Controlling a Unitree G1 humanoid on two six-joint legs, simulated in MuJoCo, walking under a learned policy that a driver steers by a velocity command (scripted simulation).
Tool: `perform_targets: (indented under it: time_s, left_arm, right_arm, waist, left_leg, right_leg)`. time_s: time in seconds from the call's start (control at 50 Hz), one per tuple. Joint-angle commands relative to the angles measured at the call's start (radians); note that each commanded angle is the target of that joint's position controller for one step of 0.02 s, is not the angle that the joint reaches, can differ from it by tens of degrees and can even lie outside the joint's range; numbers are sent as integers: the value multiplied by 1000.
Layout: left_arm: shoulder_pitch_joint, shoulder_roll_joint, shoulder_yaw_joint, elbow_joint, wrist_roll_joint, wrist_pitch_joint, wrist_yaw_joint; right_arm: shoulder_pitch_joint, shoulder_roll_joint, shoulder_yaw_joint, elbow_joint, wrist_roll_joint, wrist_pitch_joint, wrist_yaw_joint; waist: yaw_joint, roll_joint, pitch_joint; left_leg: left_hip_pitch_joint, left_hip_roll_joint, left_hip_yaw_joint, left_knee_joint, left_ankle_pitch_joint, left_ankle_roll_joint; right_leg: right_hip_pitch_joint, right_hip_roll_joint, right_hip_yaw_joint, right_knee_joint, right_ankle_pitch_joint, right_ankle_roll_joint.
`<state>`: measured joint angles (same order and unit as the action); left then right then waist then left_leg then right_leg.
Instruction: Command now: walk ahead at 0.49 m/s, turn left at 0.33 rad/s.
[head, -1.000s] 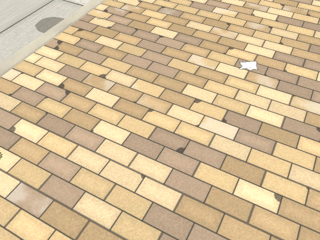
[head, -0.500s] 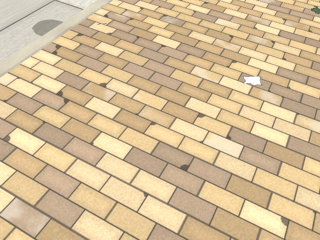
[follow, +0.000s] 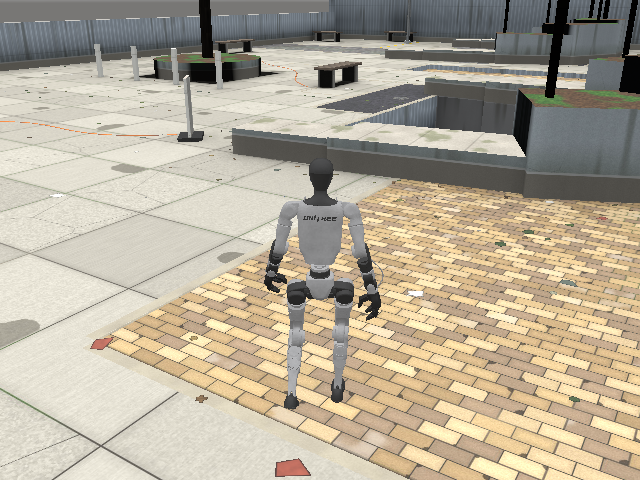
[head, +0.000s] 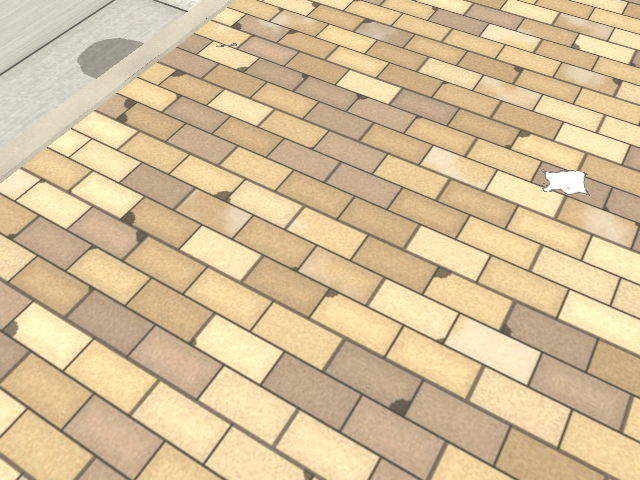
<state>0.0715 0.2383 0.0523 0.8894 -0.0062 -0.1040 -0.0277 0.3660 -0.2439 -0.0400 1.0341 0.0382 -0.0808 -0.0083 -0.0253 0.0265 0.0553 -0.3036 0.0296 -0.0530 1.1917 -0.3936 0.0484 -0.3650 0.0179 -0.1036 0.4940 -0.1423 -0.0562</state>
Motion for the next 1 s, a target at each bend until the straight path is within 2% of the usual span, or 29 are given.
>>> perform_targets:
  time_s: [0.02, 0.06, 0.12, 0.22, 0.28, 0.32, 0.36, 0.38, 0.4, 0.42, 0.44, 0.46, 0.48, 0.5, 0.52, 0.54, 0.56, 0.62, 0.72, 0.76, 0.82, 0.86, 0.88, 0.9, 0.92, 0.94, 0.96, 0.98, 1.0]
  left_arm:
    - [51, 62, 13, 6, 17, -23, -3]
    - [58, 70, 18, 27, 16, -28, -2]
    - [77, 113, 28, 43, 24, -29, 18]
    - [140, 158, 36, 49, 18, -17, 48]
    - [217, 179, 42, 67, 4, 3, 53]
    - [243, 192, 49, 72, -5, 22, 52]
    - [219, 218, 57, 57, -10, 38, 54]
    - [204, 232, 62, 48, -12, 47, 57]
    - [184, 238, 62, 39, -14, 56, 59]
    - [180, 227, 56, 27, -10, 56, 61]
    - [259, 98, 18, -18, 27, 38, 49]
    - [238, 84, 2, -51, 5, -11, 32]
    - [96, 162, 23, -82, -40, -43, 20]
    - [63, 156, 20, -94, -46, -58, 20]
    - [73, 154, 24, -75, -23, -59, 28]
    - [93, 167, 35, -66, -6, -48, 33]
    - [108, 168, 39, -65, -2, -31, 32]
    - [76, 129, 35, -88, 19, -2, 35]
    - [-112, 91, 16, -150, 11, -7, 28]
    - [-159, 101, 15, -172, 1, -12, 21]
    - [-166, 141, 25, -188, -3, -25, 8]
    - [-122, 167, 35, -182, -5, -37, 3]
    - [-55, 178, 43, -164, -3, -43, 4]
    - [56, 209, 59, -139, 8, -49, 9]
    - [199, 270, 73, -130, 27, -48, 17]
    - [248, 342, 88, -104, 43, -33, 15]
    - [215, 235, 65, -127, 16, -28, 10]
    - [159, 163, 45, -151, 13, -19, 15]
    - [106, 141, 34, -159, 21, -8, 16]
  right_arm:
    - [20, -70, -34, -64, 0, 4, -13]
    - [29, -32, -34, -73, 1, 32, -14]
    - [-67, -57, -45, -131, -10, 47, -16]
    - [-239, -38, -33, -200, -20, 26, 22]
    - [-342, -30, -23, -255, -19, 26, 44]
    - [-377, -39, -23, -292, -17, 28, 58]
    - [-350, -72, -36, -314, -15, 32, 69]
    - [-288, -100, -51, -311, -13, 35, 71]
    - [-162, -142, -76, -287, -8, 36, 69]
    - [9, -213, -115, -245, -5, 40, 53]
    - [71, -336, -145, -229, -4, 46, 32]
    - [72, -324, -128, -266, -16, 31, 38]
    - [63, -243, -104, -263, -29, 19, 43]
    - [6, -206, -95, -268, -27, 9, 42]
    - [-77, -169, -84, -287, -23, 5, 40]
    - [-132, -139, -73, -306, -29, 4, 37]
    - [-153, -128, -68, -319, -35, 4, 33]
    - [-118, -170, -77, -318, -25, -1, 14]
    - [-51, -188, -83, -310, -20, 11, -8]
    - [-22, -192, -85, -298, -18, 13, -7]
    - [-1, -179, -83, -290, -13, 21, -13]
    - [-12, -182, -85, -297, -17, 29, -20]
    - [-26, -172, -82, -305, -18, 33, -21]
    - [-36, -138, -68, -318, -23, 33, -18]
    - [-30, -88, -48, -346, -41, 34, -16]
    - [135, -31, -33, -376, -9, 24, -17]
    - [143, -153, -52, -344, 0, 27, -23]
    - [35, -210, -69, -356, -8, 38, -25]
    - [-22, -214, -75, -367, -19, 50, -29]
  waist:
    - [17, -109, -66]
    - [-3, -107, -31]
    - [-5, -86, 14]
    - [48, -46, 32]
    - [89, -29, 56]
    - [91, -41, 58]
    - [52, -80, 12]
    - [11, -103, -36]
    - [-64, -104, -104]
    - [-147, -63, -194]
    - [-79, 189, -281]
    - [-59, 186, -439]
    - [-107, 82, -346]
    - [-77, 46, -232]
    - [-26, -28, -163]
    - [14, -17, -132]
    - [37, -6, -122]
    - [45, -7, -95]
    - [-21, 52, -48]
    - [-42, 68, -42]
    - [-36, 81, -46]
    - [-7, 106, -54]
    - [30, 116, -76]
    - [83, 99, -154]
    - [134, -18, -296]
    - [41, -392, -395]
    - [58, -277, -358]
    - [81, -172, -247]
    - [66, -92, -187]
  left_leg:
    - [-227, 120, -57, 35, 105, 14]
    - [-219, 132, -49, 2, 116, 11]
    - [-338, 141, -65, -98, 243, -11]
    - [-356, 115, 23, -397, 468, -20]
    - [-405, 100, 65, -498, 444, -4]
    - [-423, 82, 93, -535, 364, 17]
    - [-329, 25, 147, -549, 262, 52]
    - [-234, -16, 177, -543, 212, 73]
    - [-66, -64, 195, -578, 216, 104]
    - [215, -80, 140, -636, 261, 146]
    - [569, 177, -319, -664, 208, 285]
    - [730, 325, -806, -869, 54, 419]
    - [693, 299, -699, -921, 88, 344]
    - [560, 262, -545, -912, 171, 303]
    - [399, 214, -419, -913, 276, 268]
    - [277, 180, -337, -928, 372, 249]
    - [207, 157, -303, -950, 411, 243]
    - [115, 126, -227, -978, 521, 248]
    - [61, 59, -168, -969, 377, 179]
    - [66, 73, -200, -958, 327, 165]
    - [151, 111, -280, -878, 291, 151]
    - [190, 131, -331, -814, 327, 139]
    - [188, 112, -335, -761, 370, 125]
    - [152, 54, -302, -623, 414, 94]
    - [24, -28, -211, -331, 272, 46]
    - [-341, -164, -112, -4, -239, -28]
    - [-439, -80, -156, 133, -233, -47]
    - [-452, -51, -136, 161, -161, -62]
    - [-409, -15, -98, 141, -108, -75]
  right_leg:
    - [201, -278, 274, -339, -31, -123]
    - [128, -268, 188, -383, 8, -131]
    - [134, -272, 105, -417, 56, -143]
    - [221, -250, -36, -412, 156, -114]
    - [354, -285, -69, -370, 203, -109]
    - [444, -311, -86, -312, 300, -96]
    - [487, -319, -116, -198, 605, -72]
    - [490, -316, -129, -89, 772, -60]
    - [454, -294, -147, 89, 855, -39]
    - [298, -253, -158, 345, 722, 5]
    - [-119, -117, -141, 723, -23, 67]
    - [-341, 33, 110, 921, -466, 77]
    - [-457, -25, 193, 942, -391, 46]
    - [-473, -71, 185, 872, -296, 23]
    - [-405, -115, 184, 782, -230, 25]
    - [-320, -144, 187, 706, -188, 33]
    - [-261, -154, 188, 671, -166, 45]
    - [-244, -137, 159, 524, -84, 97]
    - [-194, -62, 143, 129, 210, 117]
    - [-157, -41, 145, 61, 256, 111]
    - [-141, -37, 181, -7, 208, 89]
    - [-92, -34, 181, -20, 114, 64]
    - [-5, -25, 161, -50, 96, 44]
    - [172, -55, 176, -56, 93, 10]
    - [427, -228, 338, -28, 114, -45]
    - [716, -456, 815, -117, 109, -228]
    - [689, -465, 858, -133, 64, -223]
    - [568, -420, 650, -118, 204, -182]
    - [438, -375, 486, -112, 386, -157]
